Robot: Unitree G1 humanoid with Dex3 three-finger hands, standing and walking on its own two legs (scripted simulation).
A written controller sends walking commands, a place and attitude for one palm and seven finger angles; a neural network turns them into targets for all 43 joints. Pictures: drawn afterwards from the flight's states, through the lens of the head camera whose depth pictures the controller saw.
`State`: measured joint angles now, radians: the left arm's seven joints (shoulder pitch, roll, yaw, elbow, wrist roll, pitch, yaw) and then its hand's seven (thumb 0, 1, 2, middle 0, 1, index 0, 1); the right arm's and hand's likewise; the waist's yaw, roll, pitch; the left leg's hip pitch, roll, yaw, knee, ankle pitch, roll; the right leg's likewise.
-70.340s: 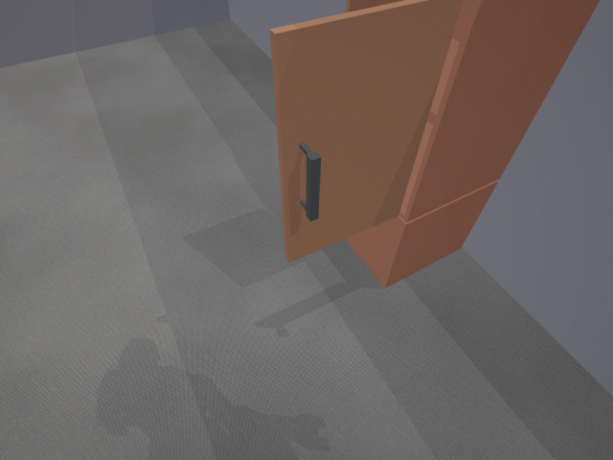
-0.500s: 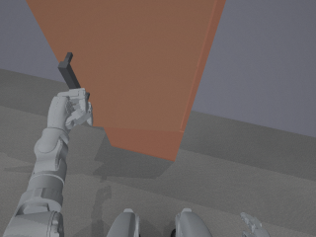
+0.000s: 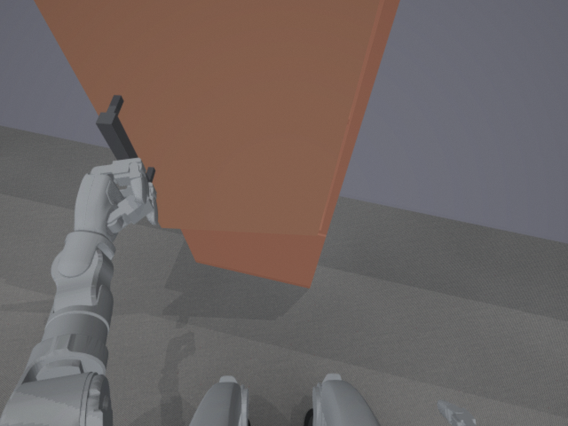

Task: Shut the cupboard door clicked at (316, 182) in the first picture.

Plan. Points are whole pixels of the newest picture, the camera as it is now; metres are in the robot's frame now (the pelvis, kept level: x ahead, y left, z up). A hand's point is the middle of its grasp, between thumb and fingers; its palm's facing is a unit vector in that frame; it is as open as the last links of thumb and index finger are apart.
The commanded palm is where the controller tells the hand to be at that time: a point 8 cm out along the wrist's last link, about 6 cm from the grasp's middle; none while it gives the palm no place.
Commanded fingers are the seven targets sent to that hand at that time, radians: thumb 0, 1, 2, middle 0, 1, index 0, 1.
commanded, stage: push the door shut along its arc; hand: left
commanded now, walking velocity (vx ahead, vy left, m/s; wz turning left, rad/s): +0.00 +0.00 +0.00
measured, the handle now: (132, 151) +0.51 +0.24 +0.04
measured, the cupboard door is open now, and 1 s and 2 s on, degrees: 11 0 0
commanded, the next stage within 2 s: pull the fist back off the door in 0.94 s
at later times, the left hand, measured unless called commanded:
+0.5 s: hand (154, 172) +0.46 +0.19 +0.05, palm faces -0.14 -0.99 -0.03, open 3.1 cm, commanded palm +0.46 +0.23 +0.05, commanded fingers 0.00 0.90 0.90 -1.30 -1.50 -1.30 -1.50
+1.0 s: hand (166, 158) +0.49 +0.18 +0.05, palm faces -0.25 -0.97 -0.04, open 3.1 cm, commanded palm +0.53 +0.19 +0.05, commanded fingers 0.00 0.90 0.90 -1.30 -1.50 -1.30 -1.50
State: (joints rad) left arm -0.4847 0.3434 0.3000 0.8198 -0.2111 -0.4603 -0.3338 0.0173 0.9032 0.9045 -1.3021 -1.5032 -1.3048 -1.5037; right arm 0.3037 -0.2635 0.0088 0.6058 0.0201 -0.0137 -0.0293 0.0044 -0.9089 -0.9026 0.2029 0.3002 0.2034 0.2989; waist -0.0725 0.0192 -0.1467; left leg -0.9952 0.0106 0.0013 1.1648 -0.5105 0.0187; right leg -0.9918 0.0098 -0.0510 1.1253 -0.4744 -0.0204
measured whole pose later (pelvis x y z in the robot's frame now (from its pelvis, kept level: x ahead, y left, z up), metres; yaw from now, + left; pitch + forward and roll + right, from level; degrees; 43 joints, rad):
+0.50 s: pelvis -0.01 +0.00 -0.02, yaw +0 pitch +23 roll -3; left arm -0.79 0.46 0.30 1.08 -0.18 -0.43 -0.42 0.02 0.90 0.90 -1.31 -1.50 -1.32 -1.50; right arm 0.32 -0.27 0.03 0.63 0.02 -0.01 -0.03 0.00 -0.91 -0.90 0.20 0.30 0.20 0.30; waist -0.11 0.03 -0.14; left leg -1.11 0.01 -0.02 1.24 -0.52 0.03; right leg -1.10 0.01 -0.07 1.18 -0.48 -0.02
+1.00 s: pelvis -0.02 +0.01 -0.03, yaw +0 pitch +26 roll -5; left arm -1.03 0.56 0.24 1.22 -0.12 -0.38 -0.47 0.02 0.90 0.90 -1.30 -1.50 -1.30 -1.50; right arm 0.34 -0.28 0.06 0.67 0.01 -0.05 -0.04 0.00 -0.91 -0.90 0.20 0.30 0.21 0.30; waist -0.17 0.03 -0.13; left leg -1.25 0.01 -0.05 1.31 -0.51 0.03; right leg -1.20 0.00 -0.11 1.22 -0.46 -0.02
